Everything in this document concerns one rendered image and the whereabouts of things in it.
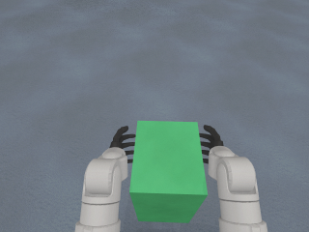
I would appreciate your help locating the left robot forearm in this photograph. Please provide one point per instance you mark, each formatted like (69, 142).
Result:
(101, 192)

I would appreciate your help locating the right robot forearm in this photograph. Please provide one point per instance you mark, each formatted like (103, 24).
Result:
(237, 191)

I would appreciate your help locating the carton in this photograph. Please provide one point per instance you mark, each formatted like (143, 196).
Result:
(168, 181)

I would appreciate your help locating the robot right hand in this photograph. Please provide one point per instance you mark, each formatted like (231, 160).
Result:
(214, 139)

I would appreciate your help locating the robot left hand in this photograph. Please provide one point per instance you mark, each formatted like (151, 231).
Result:
(118, 141)

